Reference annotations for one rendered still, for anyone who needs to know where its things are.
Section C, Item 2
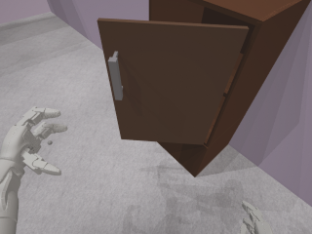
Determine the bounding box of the cupboard door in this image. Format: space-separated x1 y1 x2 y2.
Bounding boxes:
97 18 249 145

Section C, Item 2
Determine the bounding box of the handle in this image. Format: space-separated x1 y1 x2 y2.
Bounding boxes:
108 51 123 100

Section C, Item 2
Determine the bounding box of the left robot forearm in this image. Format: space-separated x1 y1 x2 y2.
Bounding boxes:
0 159 25 234

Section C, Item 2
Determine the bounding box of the left robot hand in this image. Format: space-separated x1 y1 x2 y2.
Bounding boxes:
0 106 68 176

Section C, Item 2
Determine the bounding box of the right robot hand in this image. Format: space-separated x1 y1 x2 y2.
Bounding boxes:
238 201 274 234

